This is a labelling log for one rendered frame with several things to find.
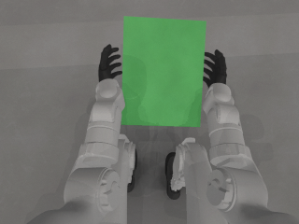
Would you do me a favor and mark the left robot hand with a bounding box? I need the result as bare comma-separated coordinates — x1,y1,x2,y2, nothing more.
98,44,122,82

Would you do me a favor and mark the robot left upper arm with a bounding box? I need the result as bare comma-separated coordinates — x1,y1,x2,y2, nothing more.
26,167,121,224

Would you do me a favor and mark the left robot shin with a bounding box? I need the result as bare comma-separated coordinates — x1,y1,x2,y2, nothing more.
118,133,133,183

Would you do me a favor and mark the robot right upper arm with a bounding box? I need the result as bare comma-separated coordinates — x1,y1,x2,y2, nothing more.
206,166,299,224

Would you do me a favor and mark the robot right forearm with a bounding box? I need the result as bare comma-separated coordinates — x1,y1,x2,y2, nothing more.
202,82,268,199

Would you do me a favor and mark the robot left forearm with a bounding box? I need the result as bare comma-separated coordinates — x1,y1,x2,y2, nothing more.
64,78,125,192

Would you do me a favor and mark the right robot hand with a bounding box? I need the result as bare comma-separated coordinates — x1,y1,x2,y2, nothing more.
203,49,227,87

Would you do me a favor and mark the carton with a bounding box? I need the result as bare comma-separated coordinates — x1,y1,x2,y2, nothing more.
121,16,206,127

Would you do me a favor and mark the robot right thigh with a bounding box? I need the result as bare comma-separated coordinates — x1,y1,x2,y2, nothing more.
175,142,228,224

